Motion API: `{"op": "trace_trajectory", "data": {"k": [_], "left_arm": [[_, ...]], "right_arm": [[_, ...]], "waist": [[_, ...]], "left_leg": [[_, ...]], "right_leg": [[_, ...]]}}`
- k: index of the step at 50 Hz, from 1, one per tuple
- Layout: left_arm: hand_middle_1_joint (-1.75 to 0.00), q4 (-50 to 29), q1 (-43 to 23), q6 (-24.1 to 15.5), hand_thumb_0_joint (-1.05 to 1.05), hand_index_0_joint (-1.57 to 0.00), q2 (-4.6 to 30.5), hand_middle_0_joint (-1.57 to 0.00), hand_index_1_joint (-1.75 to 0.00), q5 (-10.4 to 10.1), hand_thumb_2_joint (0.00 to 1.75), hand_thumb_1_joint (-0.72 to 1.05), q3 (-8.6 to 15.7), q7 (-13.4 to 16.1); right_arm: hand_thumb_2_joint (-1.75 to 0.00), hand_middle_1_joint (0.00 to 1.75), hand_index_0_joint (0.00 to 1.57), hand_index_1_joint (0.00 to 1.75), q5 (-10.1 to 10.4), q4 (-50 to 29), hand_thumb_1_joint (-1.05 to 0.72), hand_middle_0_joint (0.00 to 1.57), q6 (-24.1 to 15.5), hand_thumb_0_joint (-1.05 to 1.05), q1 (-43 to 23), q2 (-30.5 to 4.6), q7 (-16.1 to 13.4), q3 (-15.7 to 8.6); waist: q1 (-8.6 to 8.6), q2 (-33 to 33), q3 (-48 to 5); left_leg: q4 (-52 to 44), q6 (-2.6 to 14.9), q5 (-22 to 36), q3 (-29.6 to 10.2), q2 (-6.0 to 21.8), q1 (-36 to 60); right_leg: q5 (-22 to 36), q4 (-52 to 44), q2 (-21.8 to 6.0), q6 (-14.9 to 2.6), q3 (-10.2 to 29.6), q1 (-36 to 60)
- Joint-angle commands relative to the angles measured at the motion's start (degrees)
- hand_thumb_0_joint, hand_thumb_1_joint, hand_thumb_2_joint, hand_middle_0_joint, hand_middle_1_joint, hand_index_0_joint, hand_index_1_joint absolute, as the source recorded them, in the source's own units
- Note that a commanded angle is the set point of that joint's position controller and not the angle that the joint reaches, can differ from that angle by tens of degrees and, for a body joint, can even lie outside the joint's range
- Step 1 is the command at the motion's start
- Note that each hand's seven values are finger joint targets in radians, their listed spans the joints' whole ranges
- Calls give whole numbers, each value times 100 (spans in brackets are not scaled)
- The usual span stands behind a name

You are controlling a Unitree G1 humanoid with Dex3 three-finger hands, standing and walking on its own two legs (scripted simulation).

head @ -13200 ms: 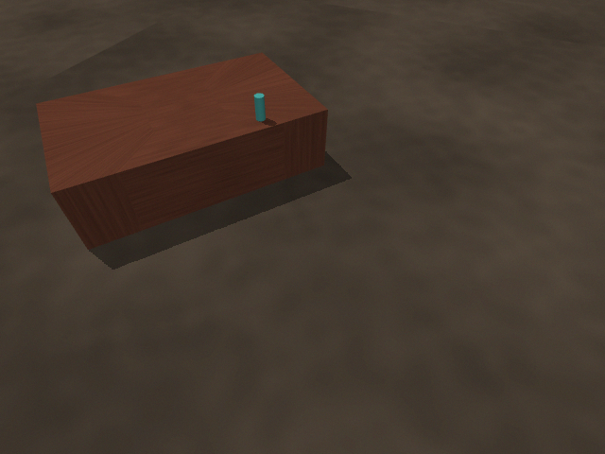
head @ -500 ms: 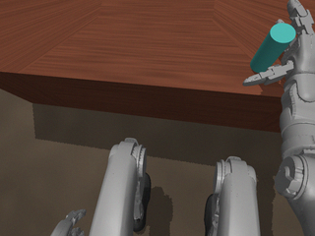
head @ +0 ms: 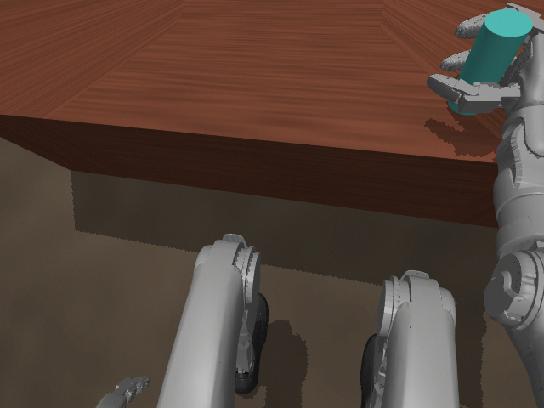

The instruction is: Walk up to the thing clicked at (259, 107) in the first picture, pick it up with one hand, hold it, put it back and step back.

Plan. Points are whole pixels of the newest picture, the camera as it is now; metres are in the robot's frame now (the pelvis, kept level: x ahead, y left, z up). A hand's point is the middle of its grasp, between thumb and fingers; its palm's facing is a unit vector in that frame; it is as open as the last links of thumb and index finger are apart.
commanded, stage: close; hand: right
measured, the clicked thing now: (484, 67) +0.56 -0.16 +0.01
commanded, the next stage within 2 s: settle in 0.02 s
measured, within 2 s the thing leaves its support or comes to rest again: leaves its support in 0.42 s
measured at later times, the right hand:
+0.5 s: hand (488, 54) +0.57 -0.16 +0.03, palm faces +0.02 +1.00 -0.04, open 6.1 cm
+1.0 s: hand out of the picture +0.58 -0.16 +0.10, palm faces +0.02 +1.00 -0.03, open 6.1 cm
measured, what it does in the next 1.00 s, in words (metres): rises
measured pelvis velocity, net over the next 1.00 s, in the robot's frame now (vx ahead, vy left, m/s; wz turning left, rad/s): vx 0.01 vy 0.00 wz -0.01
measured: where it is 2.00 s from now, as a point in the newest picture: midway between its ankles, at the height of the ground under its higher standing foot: (308, 382)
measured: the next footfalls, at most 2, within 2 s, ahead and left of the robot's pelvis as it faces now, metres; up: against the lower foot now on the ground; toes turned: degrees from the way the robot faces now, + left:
none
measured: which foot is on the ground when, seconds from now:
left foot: down 0.00-1.00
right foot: down 0.00-1.00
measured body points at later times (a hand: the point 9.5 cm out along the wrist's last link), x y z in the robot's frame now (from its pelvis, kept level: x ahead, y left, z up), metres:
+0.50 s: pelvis +0.00 +0.00 +0.02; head +0.23 -0.03 +0.40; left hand +0.04 +0.28 -0.10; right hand +0.56 -0.21 +0.03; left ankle +0.12 +0.15 -0.35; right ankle +0.08 -0.12 -0.35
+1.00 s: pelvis +0.01 +0.00 +0.08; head +0.24 -0.02 +0.47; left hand +0.07 +0.29 -0.03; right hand +0.57 -0.21 +0.10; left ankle +0.11 +0.15 -0.35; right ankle +0.08 -0.12 -0.35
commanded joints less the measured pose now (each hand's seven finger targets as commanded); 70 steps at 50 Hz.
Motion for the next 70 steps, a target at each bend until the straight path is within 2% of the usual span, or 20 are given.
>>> {"op": "trace_trajectory", "data": {"k": [1,6,8,11,15,21,29,30,32,36,41,47,49,53,54,60,65,66,68,70], "left_arm": [[-29,-170,1164,-22,0,-19,1268,-20,-30,-6,91,87,410,83],[-29,-156,1194,-11,0,-19,1292,-20,-30,-2,91,88,371,83],[-31,-154,1238,18,0,-20,1288,-21,-32,21,92,86,332,80],[-30,-191,1173,18,0,-20,1294,-21,-31,4,92,86,350,91],[-30,-222,1229,42,0,-20,1284,-21,-31,-17,92,86,412,102],[-30,-189,1263,47,0,-20,1250,-20,-30,-90,91,89,516,174],[-30,-101,1298,-44,0,-20,1117,-20,-30,-199,90,89,615,285],[-30,-39,1295,-58,0,-19,1142,-20,-30,-220,91,88,636,290],[-30,-61,1309,-80,0,-20,1119,-20,-30,-239,91,88,647,299],[-30,-137,1248,-109,0,-20,1024,-20,-30,-266,91,88,629,294],[-30,-214,1211,-146,0,-20,1005,-20,-30,-273,90,88,634,291],[-30,-235,1247,-129,0,-19,1030,-20,-30,-261,90,88,673,313],[-30,-213,1304,-127,0,-19,998,-20,-30,-264,91,89,665,325],[-30,-223,1302,-137,0,-19,1000,-20,-30,-275,90,89,680,338],[-30,-186,1274,-143,0,-19,979,-20,-30,-284,90,88,652,337],[-30,-176,1250,-171,0,-19,922,-20,-30,-284,90,89,648,350],[-30,-207,1257,-172,0,-19,893,-20,-30,-279,90,88,660,340],[-30,-183,1280,-171,0,-19,901,-20,-30,-286,90,89,640,341],[-30,-187,1258,-185,0,-19,914,-20,-30,-282,90,89,660,360],[-30,-214,1269,-178,0,-19,897,-20,-30,-286,90,89,662,369]], "right_arm": [[-86,106,124,106,25,-786,-32,126,-303,0,-2287,-1107,-78,-34],[-99,117,129,117,50,-889,-39,131,-333,0,-2547,-1231,-43,-82],[-115,133,137,133,42,-777,-49,136,-322,0,-2469,-1227,-43,-92],[-136,146,142,146,48,-1079,-56,141,-312,0,-2644,-1280,-84,-90],[-143,152,145,152,31,-1484,-64,144,-252,0,-2780,-1390,-144,-155],[-138,152,150,152,110,-2263,-54,148,-88,0,-3033,-1418,-230,-135],[-138,152,151,152,148,-2031,-56,149,187,0,-2759,-1154,-202,37],[-138,152,152,152,182,-1766,-57,150,244,0,-2594,-942,-170,110],[-138,152,152,152,201,-1793,-56,150,245,0,-2616,-1191,-168,-84],[-135,150,150,150,228,-1602,-53,148,254,0,-2594,-1027,-92,53],[-134,148,147,148,249,-1832,-53,145,191,0,-2566,-1212,-92,-78],[-132,146,146,146,239,-2378,-53,144,155,0,-2842,-1249,-124,-55],[-132,146,144,146,263,-2034,-53,143,236,0,-2541,-1065,-138,-24],[-135,148,145,148,288,-2400,-55,144,216,0,-2690,-1198,-140,-92],[-135,148,145,148,282,-1955,-54,143,266,0,-2502,-1032,-132,-22],[-137,148,144,148,312,-1988,-55,142,225,0,-2443,-1025,-129,-29],[-139,150,145,150,289,-2220,-58,143,166,0,-2534,-1165,-116,-81],[-139,150,144,150,289,-1590,-58,142,225,0,-2159,-952,-105,-37],[-141,151,144,151,311,-2123,-61,142,151,0,-2449,-1136,-121,-79],[-140,151,144,151,303,-1948,-61,143,147,0,-2254,-1130,-122,-108]], "waist": [[260,-764,-3795],[302,-933,-3804],[343,-899,-3748],[228,-1082,-3944],[155,-1184,-4370],[74,-1427,-4845],[159,-1024,-4490],[190,-951,-4308],[97,-876,-4319],[121,-733,-4055],[-36,-852,-4265],[-49,-1301,-4741],[16,-1067,-4546],[4,-1086,-4774],[49,-947,-4519],[-14,-949,-4357],[-55,-1005,-4576],[20,-782,-4256],[-48,-1023,-4394],[-44,-740,-4460]], "left_leg": [[-1130,411,567,503,-208,2642],[-1055,426,681,526,-218,2552],[-1064,415,723,534,-225,2598],[-1085,436,624,517,-222,2590],[-1123,440,766,506,-205,2843],[-1306,471,972,463,-176,3045],[-1822,455,984,383,-180,3363],[-1833,462,1008,410,-172,3273],[-1926,462,1000,383,-183,3383],[-2198,446,861,306,-193,3591],[-2285,456,1021,295,-205,3805],[-2375,495,1334,323,-209,3867],[-2440,485,1448,341,-223,3933],[-2612,475,1484,311,-220,4232],[-2612,474,1419,338,-229,4072],[-2769,478,1377,300,-239,4200],[-2901,476,1340,281,-252,4468],[-2901,474,1309,331,-259,4329],[-2920,485,1320,301,-256,4320],[-3000,466,1327,293,-267,4580]], "right_leg": [[586,-1663,12,-229,-300,1855],[738,-1639,3,-214,-263,1964],[774,-1581,-5,-218,-288,1937],[669,-1715,-2,-201,-299,2091],[841,-1815,1,-179,-302,2393],[1111,-2027,-11,-143,-309,3042],[1100,-2328,-29,-198,-333,3049],[1158,-2381,-28,-189,-302,3096],[1179,-2448,-37,-204,-286,3049],[967,-2596,-46,-249,-342,2866],[1193,-2773,-74,-219,-324,3214],[1682,-2992,-113,-148,-231,4056],[1792,-2992,-128,-158,-243,4063],[1780,-3092,-111,-164,-257,4162],[1758,-3123,-115,-169,-235,4134],[1666,-3258,-122,-176,-264,4041],[1597,-3379,-123,-181,-258,4093],[1599,-3404,-131,-186,-229,4084],[1613,-3426,-130,-176,-221,4199],[1546,-3434,-128,-207,-245,4089]]}}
